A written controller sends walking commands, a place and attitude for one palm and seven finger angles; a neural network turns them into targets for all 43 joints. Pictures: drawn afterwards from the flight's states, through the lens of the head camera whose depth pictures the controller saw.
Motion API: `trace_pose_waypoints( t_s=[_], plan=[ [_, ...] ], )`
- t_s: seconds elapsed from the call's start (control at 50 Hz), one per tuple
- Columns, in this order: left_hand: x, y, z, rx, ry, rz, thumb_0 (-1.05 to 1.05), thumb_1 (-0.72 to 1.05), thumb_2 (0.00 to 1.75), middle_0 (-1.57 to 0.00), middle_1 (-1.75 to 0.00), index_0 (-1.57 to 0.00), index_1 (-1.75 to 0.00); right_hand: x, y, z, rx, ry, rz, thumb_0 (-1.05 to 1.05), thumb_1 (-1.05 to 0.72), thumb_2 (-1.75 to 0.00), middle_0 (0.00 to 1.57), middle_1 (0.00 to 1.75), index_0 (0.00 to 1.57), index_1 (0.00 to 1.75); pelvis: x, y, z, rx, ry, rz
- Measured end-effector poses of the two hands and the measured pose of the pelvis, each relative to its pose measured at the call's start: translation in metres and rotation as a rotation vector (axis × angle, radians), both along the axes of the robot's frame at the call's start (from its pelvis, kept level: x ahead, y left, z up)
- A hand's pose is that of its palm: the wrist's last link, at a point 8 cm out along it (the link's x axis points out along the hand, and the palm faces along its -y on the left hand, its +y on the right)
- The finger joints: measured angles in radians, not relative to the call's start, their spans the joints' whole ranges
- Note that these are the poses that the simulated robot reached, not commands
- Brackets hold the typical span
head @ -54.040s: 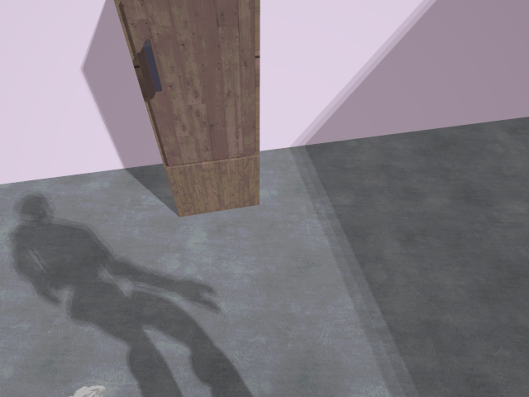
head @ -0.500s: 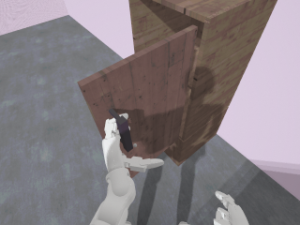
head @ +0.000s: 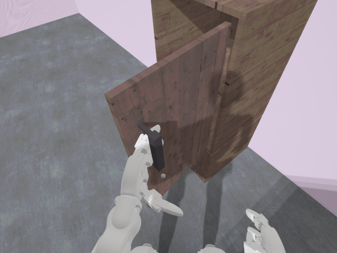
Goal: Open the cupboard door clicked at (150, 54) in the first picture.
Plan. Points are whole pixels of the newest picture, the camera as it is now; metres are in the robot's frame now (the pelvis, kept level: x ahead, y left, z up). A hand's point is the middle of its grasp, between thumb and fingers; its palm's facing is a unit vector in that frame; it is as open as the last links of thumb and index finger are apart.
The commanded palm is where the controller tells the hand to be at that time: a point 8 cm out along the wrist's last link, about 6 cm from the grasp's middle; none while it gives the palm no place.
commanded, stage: slide the hand sideways off the handle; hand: left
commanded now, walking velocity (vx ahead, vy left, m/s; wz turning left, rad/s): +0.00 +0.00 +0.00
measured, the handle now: (151, 147) +0.34 +0.06 +0.07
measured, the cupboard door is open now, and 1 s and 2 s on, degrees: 97 97 97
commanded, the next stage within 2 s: draw the hand back to the body in 0.94 s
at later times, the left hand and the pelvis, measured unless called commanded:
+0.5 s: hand (149, 188) +0.25 +0.06 +0.06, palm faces -0.08 -1.00 +0.01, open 16.2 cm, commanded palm +0.21 +0.12 +0.06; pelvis +0.02 +0.00 -0.01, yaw -1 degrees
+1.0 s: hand (123, 212) +0.20 +0.10 +0.06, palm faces -0.04 -1.00 +0.00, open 16.3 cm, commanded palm +0.17 +0.15 +0.06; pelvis +0.02 +0.00 -0.02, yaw +0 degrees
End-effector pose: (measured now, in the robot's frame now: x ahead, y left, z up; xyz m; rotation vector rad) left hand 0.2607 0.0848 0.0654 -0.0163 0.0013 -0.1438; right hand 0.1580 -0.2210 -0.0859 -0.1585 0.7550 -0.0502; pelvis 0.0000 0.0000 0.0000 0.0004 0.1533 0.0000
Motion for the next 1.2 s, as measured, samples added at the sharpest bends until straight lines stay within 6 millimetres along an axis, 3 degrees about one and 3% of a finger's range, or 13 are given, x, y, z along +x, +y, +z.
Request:
trace_pose_waypoints(
  t_s=[0.22,0.66,0.96,1.1,1.2],
  plan=[
    [-0.010,0.001,0.001,0.005,-0.009,0.036,-0.01,-0.50,0.30,-0.15,-0.31,-0.15,-0.30,-0.001,0.005,0.003,0.002,0.004,-0.007,0.01,-0.90,-0.89,0.20,0.30,0.20,0.30,0.007,0.005,-0.003,0.004,0.016,-0.021],
    [-0.048,0.042,0.000,0.010,0.048,0.077,-0.01,-0.50,0.30,-0.18,-0.32,-0.21,-0.33,0.042,0.004,0.010,0.000,-0.080,0.018,0.01,-0.90,-0.89,0.20,0.30,0.20,0.30,0.027,-0.002,-0.008,-0.001,0.050,-0.013],
    [-0.081,0.070,-0.001,0.031,0.038,0.107,-0.01,-0.50,0.30,-0.16,-0.31,-0.16,-0.30,0.035,-0.006,-0.001,-0.023,-0.091,0.005,0.01,-0.90,-0.89,0.20,0.30,0.20,0.30,0.018,-0.005,-0.021,-0.008,0.065,0.001],
    [-0.083,0.069,0.001,0.019,0.019,0.086,-0.01,-0.50,0.30,-0.15,-0.30,-0.15,-0.30,0.028,-0.004,0.000,-0.025,-0.112,-0.006,0.01,-0.90,-0.89,0.20,0.30,0.20,0.30,0.011,-0.003,-0.023,-0.013,0.058,0.002],
    [-0.082,0.077,0.015,0.054,-0.001,0.089,-0.01,-0.50,0.30,-0.15,-0.30,-0.15,-0.30,0.022,-0.001,0.005,-0.011,-0.117,-0.028,0.01,-0.90,-0.89,0.20,0.30,0.20,0.30,0.010,-0.001,-0.018,-0.013,0.034,-0.006]
  ],
)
